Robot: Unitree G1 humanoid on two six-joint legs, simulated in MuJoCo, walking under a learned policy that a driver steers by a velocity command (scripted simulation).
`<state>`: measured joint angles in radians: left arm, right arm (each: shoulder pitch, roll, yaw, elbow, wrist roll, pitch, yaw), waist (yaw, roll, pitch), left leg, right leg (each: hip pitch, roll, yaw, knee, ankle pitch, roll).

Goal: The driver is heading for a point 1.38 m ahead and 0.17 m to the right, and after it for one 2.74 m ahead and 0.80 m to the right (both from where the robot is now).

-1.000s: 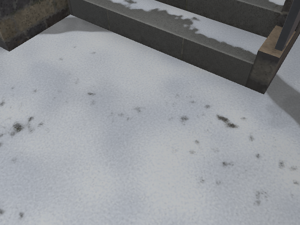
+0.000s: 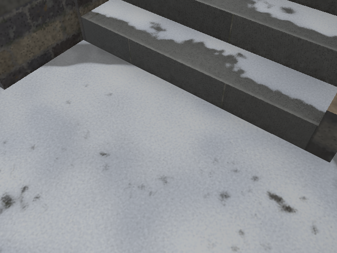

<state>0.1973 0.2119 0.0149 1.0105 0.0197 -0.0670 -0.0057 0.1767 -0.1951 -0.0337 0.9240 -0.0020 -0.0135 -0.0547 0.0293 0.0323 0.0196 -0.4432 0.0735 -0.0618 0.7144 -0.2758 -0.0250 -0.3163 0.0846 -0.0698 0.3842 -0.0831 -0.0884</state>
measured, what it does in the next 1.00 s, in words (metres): steps on the spot: left foot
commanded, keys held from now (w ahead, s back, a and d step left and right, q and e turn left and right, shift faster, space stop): shift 0.84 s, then w+shift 0.16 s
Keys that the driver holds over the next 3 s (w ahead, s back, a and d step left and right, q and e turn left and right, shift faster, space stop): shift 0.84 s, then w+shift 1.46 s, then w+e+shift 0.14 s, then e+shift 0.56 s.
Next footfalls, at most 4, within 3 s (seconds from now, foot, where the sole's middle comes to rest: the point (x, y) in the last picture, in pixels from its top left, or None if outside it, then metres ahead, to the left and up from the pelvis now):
0.06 left None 0.10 0.14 -0.77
1.50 right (203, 246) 0.52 -0.09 -0.77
2.00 left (171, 149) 0.99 0.05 -0.77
2.40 right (198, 113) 1.22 -0.09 -0.77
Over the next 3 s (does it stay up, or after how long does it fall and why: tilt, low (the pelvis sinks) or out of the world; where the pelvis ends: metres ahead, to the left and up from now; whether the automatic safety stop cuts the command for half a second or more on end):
stays up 1.63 -0.16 0.22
